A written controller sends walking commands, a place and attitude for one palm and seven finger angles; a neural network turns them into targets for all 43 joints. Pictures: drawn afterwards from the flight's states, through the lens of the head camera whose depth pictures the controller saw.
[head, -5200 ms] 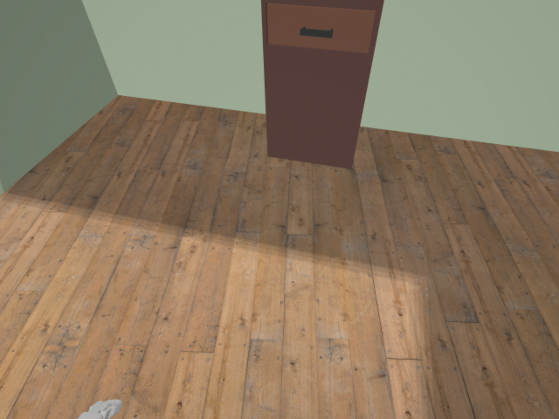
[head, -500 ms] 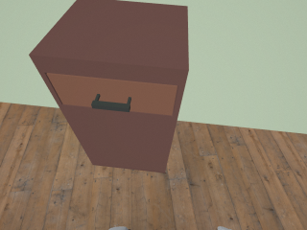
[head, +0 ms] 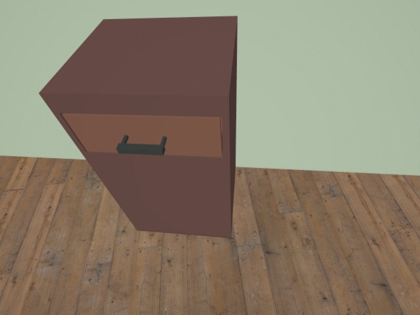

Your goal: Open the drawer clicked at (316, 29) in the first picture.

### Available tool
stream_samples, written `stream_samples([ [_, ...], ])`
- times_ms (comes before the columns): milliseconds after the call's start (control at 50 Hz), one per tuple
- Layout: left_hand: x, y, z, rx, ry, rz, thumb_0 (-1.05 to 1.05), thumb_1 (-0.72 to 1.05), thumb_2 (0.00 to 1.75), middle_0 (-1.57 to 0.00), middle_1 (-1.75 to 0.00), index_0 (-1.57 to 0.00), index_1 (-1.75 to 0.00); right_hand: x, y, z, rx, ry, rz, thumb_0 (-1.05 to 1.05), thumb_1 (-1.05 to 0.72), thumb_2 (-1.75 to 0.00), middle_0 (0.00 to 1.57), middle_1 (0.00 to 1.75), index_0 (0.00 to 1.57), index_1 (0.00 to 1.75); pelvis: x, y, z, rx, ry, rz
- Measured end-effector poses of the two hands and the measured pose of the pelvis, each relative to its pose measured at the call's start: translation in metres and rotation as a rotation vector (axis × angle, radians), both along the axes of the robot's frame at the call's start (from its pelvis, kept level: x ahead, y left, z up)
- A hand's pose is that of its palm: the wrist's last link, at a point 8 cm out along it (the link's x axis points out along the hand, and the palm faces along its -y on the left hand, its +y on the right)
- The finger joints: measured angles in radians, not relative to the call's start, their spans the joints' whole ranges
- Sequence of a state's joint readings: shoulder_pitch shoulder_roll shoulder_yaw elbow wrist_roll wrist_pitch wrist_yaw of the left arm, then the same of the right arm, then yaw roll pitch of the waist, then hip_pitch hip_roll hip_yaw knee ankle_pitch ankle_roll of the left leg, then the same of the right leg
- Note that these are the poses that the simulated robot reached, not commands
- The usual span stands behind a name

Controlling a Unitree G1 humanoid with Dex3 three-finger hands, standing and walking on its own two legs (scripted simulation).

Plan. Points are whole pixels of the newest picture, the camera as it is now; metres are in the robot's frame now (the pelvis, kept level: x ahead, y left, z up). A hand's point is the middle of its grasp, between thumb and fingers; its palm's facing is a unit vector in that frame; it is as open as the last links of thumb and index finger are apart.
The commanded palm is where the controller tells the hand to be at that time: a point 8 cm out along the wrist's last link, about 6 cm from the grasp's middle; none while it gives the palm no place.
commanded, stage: come to a stop and stand still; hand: left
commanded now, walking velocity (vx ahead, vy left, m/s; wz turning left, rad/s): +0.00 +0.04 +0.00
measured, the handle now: (142, 144) +0.55 +0.24 -0.06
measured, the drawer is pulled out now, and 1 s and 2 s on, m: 0.00 0.00 0.00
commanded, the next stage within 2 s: look again from close up in 0.78 s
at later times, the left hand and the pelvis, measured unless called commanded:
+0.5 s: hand out of the picture +0.01 +0.23 -0.19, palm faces +0.03 -0.99 -0.16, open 7.4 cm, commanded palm none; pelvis +0.01 +0.07 -0.01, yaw -1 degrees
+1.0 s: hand out of the picture +0.00 +0.23 -0.19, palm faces -0.02 -0.98 -0.20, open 7.4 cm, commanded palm none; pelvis -0.01 +0.06 -0.01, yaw +0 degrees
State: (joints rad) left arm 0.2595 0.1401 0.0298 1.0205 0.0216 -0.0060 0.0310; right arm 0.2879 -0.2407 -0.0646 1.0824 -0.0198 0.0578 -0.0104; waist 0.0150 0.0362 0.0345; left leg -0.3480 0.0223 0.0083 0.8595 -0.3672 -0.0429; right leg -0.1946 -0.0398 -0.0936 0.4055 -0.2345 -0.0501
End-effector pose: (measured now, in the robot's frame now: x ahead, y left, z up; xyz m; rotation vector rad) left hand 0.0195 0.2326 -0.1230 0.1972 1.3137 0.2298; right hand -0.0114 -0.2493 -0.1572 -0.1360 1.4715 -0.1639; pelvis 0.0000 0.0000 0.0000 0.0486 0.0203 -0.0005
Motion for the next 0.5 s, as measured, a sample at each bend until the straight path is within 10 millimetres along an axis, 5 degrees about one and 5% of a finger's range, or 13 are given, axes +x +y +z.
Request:
stream_samples([
  [220, -0.037, 0.038, -0.027, -0.045, 0.111, 0.052, 0.01, 0.91, 0.89, -0.2, -0.3, -0.2, -0.3, 0.049, 0.049, 0.0, -0.019, -0.15, 0.059, 0.01, -0.91, -0.9, 0.2, 0.29, 0.19, 0.3, -0.003, 0.037, -0.012, -0.047, -0.012, 0.01],
  [360, -0.03, 0.046, -0.036, -0.098, 0.1, 0.036, 0.01, 0.91, 0.89, -0.2, -0.3, -0.2, -0.3, 0.067, 0.074, 0.014, -0.04, -0.203, 0.07, 0.01, -0.93, -0.9, 0.2, 0.29, 0.2, 0.3, 0.003, 0.054, -0.008, -0.052, -0.029, -0.01],
  [500, -0.018, 0.049, -0.037, -0.118, 0.093, -0.004, 0.01, 0.91, 0.89, -0.2, -0.3, -0.2, -0.3, 0.057, 0.084, 0.016, -0.052, -0.194, 0.043, 0.0, -0.93, -0.9, 0.2, 0.3, 0.2, 0.3, 0.006, 0.066, -0.007, -0.054, -0.035, -0.018],
])
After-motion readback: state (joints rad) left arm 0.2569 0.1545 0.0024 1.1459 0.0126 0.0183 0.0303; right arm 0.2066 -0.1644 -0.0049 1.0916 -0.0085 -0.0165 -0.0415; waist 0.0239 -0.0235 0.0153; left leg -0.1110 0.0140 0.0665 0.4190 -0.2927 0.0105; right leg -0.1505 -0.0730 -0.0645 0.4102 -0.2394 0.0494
